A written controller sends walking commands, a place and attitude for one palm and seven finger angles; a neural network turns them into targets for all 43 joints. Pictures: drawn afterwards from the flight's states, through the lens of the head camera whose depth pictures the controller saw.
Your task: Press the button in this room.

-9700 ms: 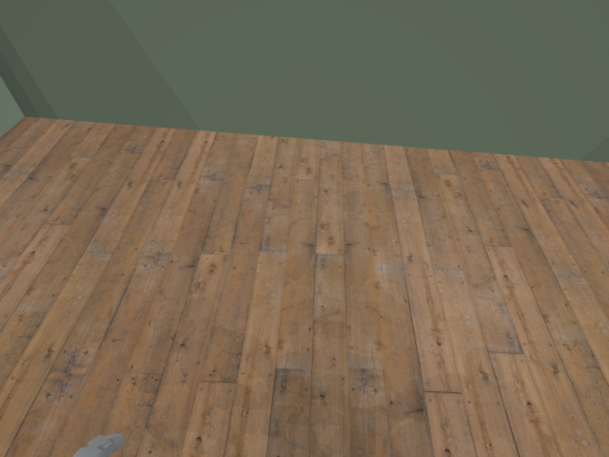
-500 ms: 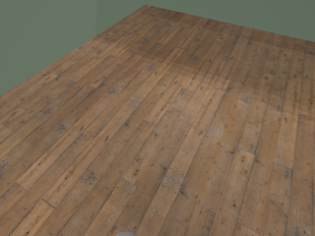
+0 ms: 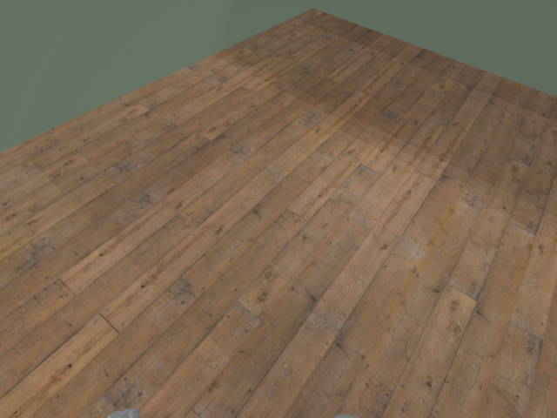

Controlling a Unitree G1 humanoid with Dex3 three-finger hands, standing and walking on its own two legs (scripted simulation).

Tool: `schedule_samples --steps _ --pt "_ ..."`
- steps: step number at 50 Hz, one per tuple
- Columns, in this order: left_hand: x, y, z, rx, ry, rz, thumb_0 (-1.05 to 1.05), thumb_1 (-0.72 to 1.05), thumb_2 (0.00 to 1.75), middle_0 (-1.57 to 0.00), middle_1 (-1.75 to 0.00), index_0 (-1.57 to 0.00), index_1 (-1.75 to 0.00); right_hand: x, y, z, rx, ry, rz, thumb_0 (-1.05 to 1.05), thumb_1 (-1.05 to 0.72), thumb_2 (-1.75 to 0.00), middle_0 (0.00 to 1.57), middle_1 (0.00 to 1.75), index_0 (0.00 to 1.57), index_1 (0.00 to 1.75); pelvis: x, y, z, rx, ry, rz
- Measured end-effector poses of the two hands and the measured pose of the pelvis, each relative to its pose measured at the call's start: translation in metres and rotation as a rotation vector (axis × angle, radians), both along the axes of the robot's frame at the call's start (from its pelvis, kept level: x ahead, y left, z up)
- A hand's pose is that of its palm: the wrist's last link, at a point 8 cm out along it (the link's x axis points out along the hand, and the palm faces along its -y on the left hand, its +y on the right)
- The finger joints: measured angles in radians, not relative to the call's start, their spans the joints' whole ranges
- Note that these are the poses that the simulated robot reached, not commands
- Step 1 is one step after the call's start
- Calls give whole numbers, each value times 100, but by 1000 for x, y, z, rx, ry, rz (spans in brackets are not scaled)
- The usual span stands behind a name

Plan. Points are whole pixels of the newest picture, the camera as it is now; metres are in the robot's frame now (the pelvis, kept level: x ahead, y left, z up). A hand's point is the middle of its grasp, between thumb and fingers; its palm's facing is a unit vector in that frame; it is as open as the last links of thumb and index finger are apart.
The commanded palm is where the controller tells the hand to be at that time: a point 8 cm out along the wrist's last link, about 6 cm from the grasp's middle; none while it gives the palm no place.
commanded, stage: turn or walk to find it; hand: left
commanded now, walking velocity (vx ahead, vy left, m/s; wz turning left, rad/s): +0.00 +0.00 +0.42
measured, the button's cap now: out of the picture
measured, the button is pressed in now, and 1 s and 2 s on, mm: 0 0 0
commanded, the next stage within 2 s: none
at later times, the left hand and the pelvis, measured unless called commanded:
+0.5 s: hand out of the picture -0.02 +0.15 -0.15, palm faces +0.27 -0.93 -0.27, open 7.3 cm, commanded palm none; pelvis -0.03 -0.05 +0.00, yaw +15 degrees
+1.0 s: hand out of the picture -0.07 +0.21 -0.16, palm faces +0.46 -0.85 -0.25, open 7.3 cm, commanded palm none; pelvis -0.05 -0.02 +0.00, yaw +26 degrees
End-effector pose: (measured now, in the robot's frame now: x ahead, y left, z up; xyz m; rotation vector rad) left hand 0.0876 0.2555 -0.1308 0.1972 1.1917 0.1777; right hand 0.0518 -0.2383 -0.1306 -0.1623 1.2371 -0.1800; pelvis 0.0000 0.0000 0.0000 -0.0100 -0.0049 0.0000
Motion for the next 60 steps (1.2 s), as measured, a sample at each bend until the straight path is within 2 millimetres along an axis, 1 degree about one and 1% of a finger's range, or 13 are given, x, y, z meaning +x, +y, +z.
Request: schedule_samples --steps 5,8,13,21,27,33,36,39,42,47,51,55,60 --pt "15 -25 10 17 -72 -10 0 91 90 -20 -30 -20 -30 -31 -20 -17 28 78 -9 1 -90 -90 20 30 21 30 -8 -19 -5 16 8 43" --pt "13 -41 13 38 -113 -3 0 91 90 -20 -30 -20 -30 -43 -37 -32 48 115 -5 1 -90 -90 20 30 21 30 -13 -34 -11 24 8 70" --pt "-21 -59 24 49 -100 61 0 91 90 -20 -30 -20 -30 -43 -58 -31 54 152 36 1 -91 -90 20 30 20 30 -18 -48 -4 47 -7 131" --pt "-87 -68 18 30 -8 192 0 91 90 -21 -30 -20 -30 -18 -70 -24 29 155 141 1 -91 -90 20 30 20 30 -23 -56 1 54 -5 220" --pt "-146 -60 4 4 82 298 0 91 90 -21 -30 -20 -30 22 -50 -17 -5 119 252 1 -91 -90 19 30 20 30 -30 -47 -2 45 5 275" --pt "-207 -37 -23 -35 165 408 0 91 90 -21 -30 -20 -30 73 -2 -9 -39 -20 381 1 -91 -90 19 30 20 30 -40 -22 -16 11 8 336" --pt "-225 -25 -29 -41 204 440 0 91 90 -20 -30 -20 -30 86 22 1 -37 -80 426 1 -91 -90 19 30 20 30 -45 -15 -15 16 -1 344" --pt "-227 -17 -24 -45 197 459 0 91 90 -20 -30 -20 -30 89 37 10 -37 -106 454 1 -91 -90 20 30 20 30 -47 -10 -8 0 -7 367" --pt "-219 -10 -17 -41 143 466 1 91 90 -20 -30 -20 -30 86 46 13 -28 -104 474 1 -90 -90 20 30 20 30 -50 -8 -3 -6 -10 390" --pt "-197 -5 -6 -14 55 466 0 91 90 -20 -30 -20 -30 74 45 8 -2 -76 485 1 -90 -90 20 30 21 30 -53 -12 -1 3 -9 424" --pt "-177 -10 2 12 0 458 0 91 90 -20 -30 -20 -30 59 30 -3 15 -28 477 1 -90 -90 20 30 21 30 -53 -24 -2 11 -4 455" --pt "-158 -24 9 44 -57 451 0 91 90 -20 -30 -20 -30 46 4 -20 29 36 468 1 -90 -90 20 30 21 30 -51 -42 -7 24 5 487" --pt "-162 -54 19 77 -92 470 0 91 90 -20 -30 -20 -30 42 -28 -35 33 104 476 1 -90 -90 20 30 20 30 -50 -64 -10 37 -4 545"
